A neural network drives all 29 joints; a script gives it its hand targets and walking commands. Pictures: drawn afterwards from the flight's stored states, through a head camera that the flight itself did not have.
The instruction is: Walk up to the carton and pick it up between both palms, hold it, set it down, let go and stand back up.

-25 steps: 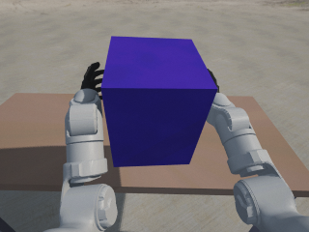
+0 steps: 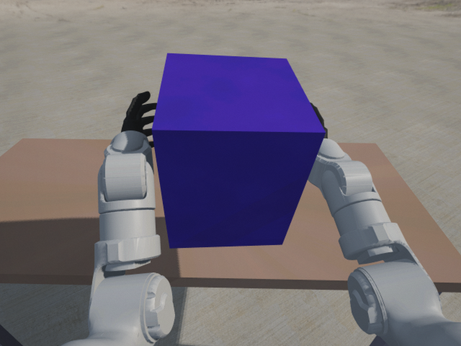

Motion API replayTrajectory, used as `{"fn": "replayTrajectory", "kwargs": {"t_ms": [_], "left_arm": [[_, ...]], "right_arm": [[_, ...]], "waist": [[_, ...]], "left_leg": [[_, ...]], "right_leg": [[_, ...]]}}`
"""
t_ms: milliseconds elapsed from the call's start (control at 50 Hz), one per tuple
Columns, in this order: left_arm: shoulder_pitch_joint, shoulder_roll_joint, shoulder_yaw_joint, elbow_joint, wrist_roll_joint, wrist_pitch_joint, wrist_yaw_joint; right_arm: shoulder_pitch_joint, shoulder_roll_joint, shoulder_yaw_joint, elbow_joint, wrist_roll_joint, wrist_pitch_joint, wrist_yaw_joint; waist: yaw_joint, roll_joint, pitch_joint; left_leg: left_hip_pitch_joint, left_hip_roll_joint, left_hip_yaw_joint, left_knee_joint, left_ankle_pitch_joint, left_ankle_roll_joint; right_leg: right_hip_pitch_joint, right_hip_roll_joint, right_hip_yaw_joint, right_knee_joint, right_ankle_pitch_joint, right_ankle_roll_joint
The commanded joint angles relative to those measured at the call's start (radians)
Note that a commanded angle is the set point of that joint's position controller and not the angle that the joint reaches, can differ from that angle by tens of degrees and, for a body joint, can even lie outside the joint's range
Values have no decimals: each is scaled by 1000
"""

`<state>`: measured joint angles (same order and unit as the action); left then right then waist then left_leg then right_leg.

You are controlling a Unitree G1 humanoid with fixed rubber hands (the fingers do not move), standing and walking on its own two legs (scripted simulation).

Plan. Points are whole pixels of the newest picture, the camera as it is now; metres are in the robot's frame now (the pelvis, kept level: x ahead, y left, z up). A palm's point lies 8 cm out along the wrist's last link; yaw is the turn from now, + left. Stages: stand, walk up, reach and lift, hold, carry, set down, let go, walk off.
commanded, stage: hold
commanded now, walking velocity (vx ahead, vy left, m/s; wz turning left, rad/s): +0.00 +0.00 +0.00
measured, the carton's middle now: (227, 154) +0.37 +0.00 +0.21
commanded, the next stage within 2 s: none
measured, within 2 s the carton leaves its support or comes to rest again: neither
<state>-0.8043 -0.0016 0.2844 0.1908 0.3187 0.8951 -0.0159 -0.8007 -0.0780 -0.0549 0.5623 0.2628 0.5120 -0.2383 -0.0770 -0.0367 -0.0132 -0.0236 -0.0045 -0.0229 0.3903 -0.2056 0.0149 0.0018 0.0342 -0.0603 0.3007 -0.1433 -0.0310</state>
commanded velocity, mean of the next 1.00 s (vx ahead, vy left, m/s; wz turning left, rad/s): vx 0.00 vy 0.00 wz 0.00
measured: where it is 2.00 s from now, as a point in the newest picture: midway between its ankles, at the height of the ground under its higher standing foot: outside the picture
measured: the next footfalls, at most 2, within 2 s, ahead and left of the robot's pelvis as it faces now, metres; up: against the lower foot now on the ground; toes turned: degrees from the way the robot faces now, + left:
none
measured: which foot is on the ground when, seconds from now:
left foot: down 0.00-1.00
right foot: down 0.00-1.00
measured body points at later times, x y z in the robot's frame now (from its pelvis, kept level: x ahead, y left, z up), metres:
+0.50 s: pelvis +0.00 +0.00 +0.00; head -0.07 +0.02 +0.44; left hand +0.38 +0.15 +0.25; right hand +0.38 -0.15 +0.23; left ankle +0.02 +0.11 -0.75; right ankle +0.03 -0.10 -0.75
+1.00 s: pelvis +0.00 +0.00 +0.00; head -0.07 +0.02 +0.44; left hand +0.38 +0.15 +0.26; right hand +0.38 -0.15 +0.23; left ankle +0.02 +0.11 -0.75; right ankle +0.03 -0.10 -0.75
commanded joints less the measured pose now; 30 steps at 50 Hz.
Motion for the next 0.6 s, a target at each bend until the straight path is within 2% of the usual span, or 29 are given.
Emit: {"fn": "replayTrajectory", "kwargs": {"t_ms": [0,260,380,580], "left_arm": [[-723,-570,-451,-114,-202,-88,-125],[-713,-556,-437,-115,-200,-89,-131],[-705,-551,-442,-132,-197,-87,-134],[-703,-547,-447,-146,-195,-80,-141]], "right_arm": [[-1034,586,331,-399,124,-80,122],[-1033,600,349,-421,133,-76,110],[-1011,600,357,-424,140,-69,102],[-1007,596,355,-438,142,-63,98]], "waist": [[-11,83,-418],[-5,59,-426],[-8,65,-428],[-14,68,-412]], "left_leg": [[33,-8,3,-66,248,-35],[38,-17,4,-57,259,-24],[48,-22,4,-48,280,-27],[50,-21,3,-50,284,-31]], "right_leg": [[131,20,8,-17,162,61],[150,14,17,-15,219,74],[152,14,18,-10,259,79],[148,15,15,-11,255,78]]}}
